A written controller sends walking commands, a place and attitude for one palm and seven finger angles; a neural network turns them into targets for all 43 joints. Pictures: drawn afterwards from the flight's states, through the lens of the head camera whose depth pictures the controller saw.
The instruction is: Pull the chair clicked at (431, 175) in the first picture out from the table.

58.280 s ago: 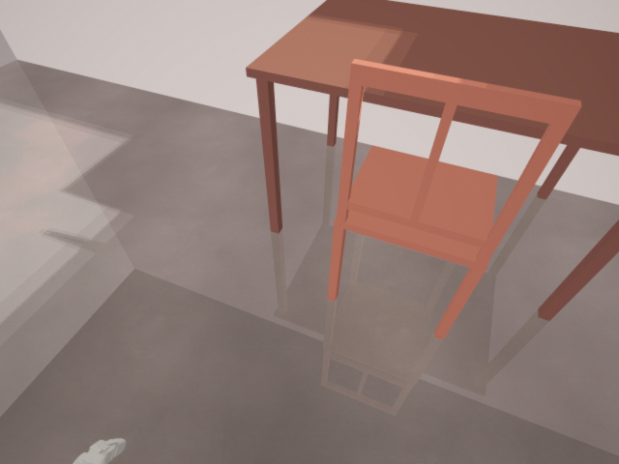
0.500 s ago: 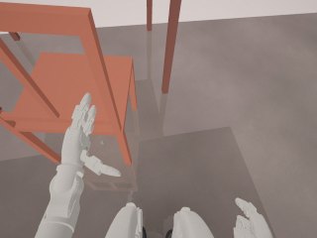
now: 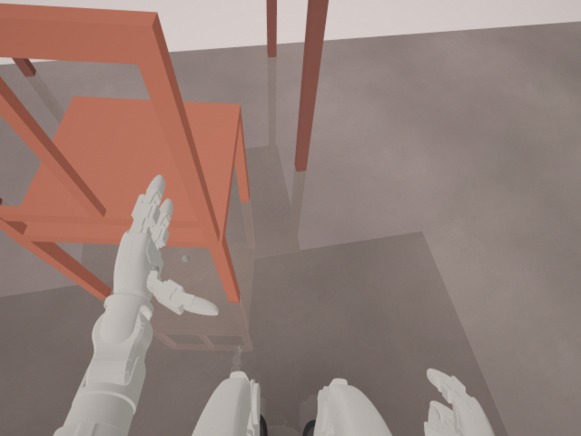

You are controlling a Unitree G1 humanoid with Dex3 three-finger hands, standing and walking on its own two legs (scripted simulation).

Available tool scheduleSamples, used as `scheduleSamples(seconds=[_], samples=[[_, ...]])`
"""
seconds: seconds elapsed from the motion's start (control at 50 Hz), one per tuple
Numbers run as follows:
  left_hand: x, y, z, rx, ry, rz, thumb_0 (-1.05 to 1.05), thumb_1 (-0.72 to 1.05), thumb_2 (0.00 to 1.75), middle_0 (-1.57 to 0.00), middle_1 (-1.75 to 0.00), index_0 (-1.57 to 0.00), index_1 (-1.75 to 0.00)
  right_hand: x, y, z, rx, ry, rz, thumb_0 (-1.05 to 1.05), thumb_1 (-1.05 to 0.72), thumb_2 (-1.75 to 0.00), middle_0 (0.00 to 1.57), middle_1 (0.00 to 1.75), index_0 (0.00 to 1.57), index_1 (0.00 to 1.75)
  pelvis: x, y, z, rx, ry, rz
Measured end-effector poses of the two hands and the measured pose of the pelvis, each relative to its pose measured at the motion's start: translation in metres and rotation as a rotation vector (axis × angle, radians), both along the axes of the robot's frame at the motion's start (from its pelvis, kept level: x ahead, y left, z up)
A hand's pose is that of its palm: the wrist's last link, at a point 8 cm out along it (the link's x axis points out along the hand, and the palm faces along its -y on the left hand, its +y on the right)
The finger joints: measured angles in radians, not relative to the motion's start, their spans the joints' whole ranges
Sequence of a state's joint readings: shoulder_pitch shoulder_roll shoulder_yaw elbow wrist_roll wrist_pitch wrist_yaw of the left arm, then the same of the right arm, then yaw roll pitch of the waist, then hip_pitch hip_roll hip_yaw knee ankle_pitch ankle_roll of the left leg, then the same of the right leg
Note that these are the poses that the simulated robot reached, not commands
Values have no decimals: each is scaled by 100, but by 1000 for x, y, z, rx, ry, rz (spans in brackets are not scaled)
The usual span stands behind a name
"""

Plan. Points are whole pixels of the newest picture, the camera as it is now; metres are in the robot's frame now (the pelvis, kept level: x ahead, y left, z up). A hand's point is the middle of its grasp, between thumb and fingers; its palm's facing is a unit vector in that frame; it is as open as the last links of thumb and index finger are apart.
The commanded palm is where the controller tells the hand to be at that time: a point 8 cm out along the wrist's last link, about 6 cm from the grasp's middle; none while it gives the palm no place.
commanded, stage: aim the fingers beside a spindle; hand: left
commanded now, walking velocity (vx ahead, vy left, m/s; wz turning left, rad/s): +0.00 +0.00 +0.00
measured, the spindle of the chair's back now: (49, 154) +0.49 +0.37 +0.04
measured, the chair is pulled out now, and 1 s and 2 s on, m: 0.21 0.21 0.21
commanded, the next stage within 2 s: push the fingers through the gap in 1.86 s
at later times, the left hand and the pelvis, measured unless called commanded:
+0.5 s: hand (186, 259) +0.33 +0.14 +0.04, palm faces -0.03 -1.00 -0.05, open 17.0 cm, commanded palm +0.32 +0.20 +0.03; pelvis +0.00 -0.01 +0.00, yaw +0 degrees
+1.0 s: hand (188, 264) +0.34 +0.15 +0.01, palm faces -0.03 -1.00 -0.01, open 17.0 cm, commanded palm +0.32 +0.20 +0.03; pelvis +0.00 +0.00 +0.00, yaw +0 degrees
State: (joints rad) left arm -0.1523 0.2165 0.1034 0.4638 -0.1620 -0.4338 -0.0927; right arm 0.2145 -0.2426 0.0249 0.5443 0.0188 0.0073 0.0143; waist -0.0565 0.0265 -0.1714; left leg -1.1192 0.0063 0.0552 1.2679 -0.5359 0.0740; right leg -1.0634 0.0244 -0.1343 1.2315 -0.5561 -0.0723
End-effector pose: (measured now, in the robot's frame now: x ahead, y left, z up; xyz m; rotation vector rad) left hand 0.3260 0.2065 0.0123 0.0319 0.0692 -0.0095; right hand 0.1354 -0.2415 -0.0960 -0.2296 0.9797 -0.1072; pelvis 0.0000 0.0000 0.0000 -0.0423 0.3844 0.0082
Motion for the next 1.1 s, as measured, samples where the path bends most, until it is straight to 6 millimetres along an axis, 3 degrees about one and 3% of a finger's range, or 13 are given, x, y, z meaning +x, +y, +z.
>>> scheduleSamples(seconds=[0.06,0.18,0.34,0.5,0.66,0.82,0.9,0.98,1.1], samples=[[-5,-4,2,-16,-10,-10,-2,-50,30,-6,-8,-6,-8,0,-3,1,-4,-4,-9,1,-91,-89,20,30,20,30,1,-1,0,0,1,-4],[-13,-9,28,6,-102,-23,-2,-50,30,-6,-8,-6,-8,3,-5,5,1,-13,-5,1,-91,-89,20,30,20,30,4,-3,5,4,-13,-3],[-9,-2,-3,-4,10,4,-1,-50,30,-6,-8,-6,-8,8,-9,1,-6,-27,7,1,-91,-89,20,30,20,30,0,-8,-1,4,-1,2],[-13,-10,32,15,-118,-27,-2,-50,30,-6,-8,-6,-8,7,-8,3,4,-33,3,1,-91,-89,20,30,20,30,3,-8,4,7,-14,-1],[-7,1,-4,-8,22,5,-1,-50,30,-6,-8,-6,-8,4,-10,0,-2,-29,0,1,-91,-89,20,30,20,30,0,-10,-2,5,-2,-1],[-8,-6,30,11,-117,-28,-2,-50,30,-6,-8,-6,-8,1,-9,2,-7,-18,-2,1,-91,-89,20,30,20,30,2,-6,3,2,-10,1],[1,-1,16,9,-49,-16,-1,-50,30,-6,-8,-6,-8,1,-8,1,-2,-15,-2,1,-91,-89,20,30,20,30,2,-6,2,4,-4,1],[-4,-3,-3,-17,27,-14,-1,-50,30,-6,-8,-6,-8,1,-8,2,-4,-21,-11,1,-91,-89,20,30,20,30,1,-4,0,2,2,-2],[-15,-11,23,-3,-88,-25,-2,-50,30,-6,-8,-6,-8,3,-4,4,-5,-23,-6,1,-91,-89,20,30,20,30,4,-1,4,2,-7,-4]])
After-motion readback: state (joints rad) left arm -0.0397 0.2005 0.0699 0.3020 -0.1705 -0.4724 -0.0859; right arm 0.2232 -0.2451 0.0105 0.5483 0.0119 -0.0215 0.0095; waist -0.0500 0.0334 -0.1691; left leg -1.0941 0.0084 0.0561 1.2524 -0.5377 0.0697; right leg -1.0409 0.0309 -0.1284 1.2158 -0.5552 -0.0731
